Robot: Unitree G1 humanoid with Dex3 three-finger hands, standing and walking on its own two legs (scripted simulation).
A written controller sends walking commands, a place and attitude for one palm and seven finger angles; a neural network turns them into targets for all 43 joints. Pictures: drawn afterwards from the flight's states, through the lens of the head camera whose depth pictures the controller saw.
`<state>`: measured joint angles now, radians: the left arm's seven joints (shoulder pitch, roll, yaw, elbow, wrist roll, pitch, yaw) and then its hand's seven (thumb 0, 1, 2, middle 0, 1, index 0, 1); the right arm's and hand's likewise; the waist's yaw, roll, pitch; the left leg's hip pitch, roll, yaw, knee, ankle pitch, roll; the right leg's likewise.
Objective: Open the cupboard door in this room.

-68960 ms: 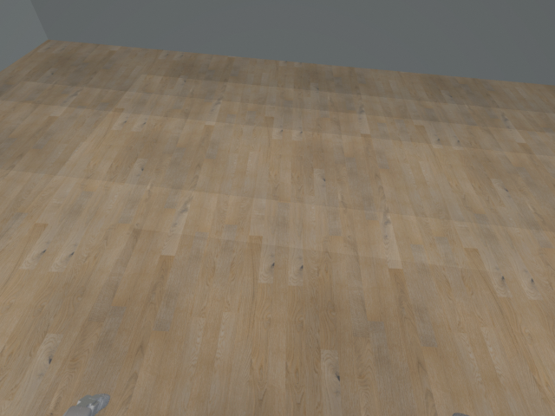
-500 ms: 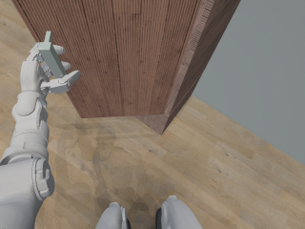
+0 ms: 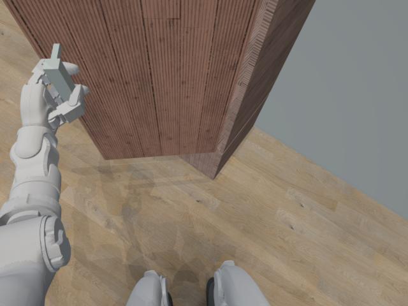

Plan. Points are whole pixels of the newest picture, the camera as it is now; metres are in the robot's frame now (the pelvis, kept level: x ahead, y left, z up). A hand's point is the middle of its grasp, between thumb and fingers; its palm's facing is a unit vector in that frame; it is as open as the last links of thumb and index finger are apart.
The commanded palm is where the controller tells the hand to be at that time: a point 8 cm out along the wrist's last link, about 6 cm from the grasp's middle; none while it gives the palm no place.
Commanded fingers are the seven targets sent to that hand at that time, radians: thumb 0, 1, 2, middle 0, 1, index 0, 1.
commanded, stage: pull the door open along its arc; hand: left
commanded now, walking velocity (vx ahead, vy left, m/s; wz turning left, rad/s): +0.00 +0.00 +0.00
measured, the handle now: (68, 80) +0.54 +0.23 +0.05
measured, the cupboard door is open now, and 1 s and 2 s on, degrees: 42 86 85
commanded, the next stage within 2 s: open thumb and fingers to let go in 0.90 s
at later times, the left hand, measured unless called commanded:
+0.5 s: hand (108, 174) +0.34 +0.14 +0.06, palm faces +0.26 -0.96 +0.07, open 6.4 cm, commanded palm +0.28 +0.21 +0.05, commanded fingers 0.00 0.90 0.90 -0.40 -1.35 -0.40 -1.35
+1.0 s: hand (163, 214) +0.27 +0.05 +0.06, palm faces +0.43 -0.90 +0.01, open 6.3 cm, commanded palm +0.23 +0.10 +0.05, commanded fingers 0.00 0.83 0.87 -0.40 -1.34 -0.40 -1.34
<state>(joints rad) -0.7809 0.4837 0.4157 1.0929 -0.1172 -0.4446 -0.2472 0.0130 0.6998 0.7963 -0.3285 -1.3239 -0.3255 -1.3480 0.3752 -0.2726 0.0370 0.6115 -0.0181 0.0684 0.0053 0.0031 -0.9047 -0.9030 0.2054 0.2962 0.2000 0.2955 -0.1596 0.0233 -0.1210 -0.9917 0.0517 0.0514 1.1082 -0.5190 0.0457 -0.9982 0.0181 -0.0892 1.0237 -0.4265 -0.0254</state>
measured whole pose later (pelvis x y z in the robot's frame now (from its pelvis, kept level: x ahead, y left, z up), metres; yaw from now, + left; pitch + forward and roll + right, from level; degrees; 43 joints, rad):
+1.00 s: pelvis +0.01 -0.05 +0.02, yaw +4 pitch +13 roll +1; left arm 0.26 -0.10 -0.20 0.11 0.07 -0.37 0.51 0.03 0.66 0.76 -0.27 -1.31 -0.34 -1.33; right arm 0.24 -0.20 -0.01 0.56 -0.08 -0.03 0.03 0.01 -0.90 -0.90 0.20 0.30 0.20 0.30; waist -0.01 0.02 -0.15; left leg -0.72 0.02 0.01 0.98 -0.49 -0.02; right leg -0.75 0.00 -0.12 0.99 -0.48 -0.09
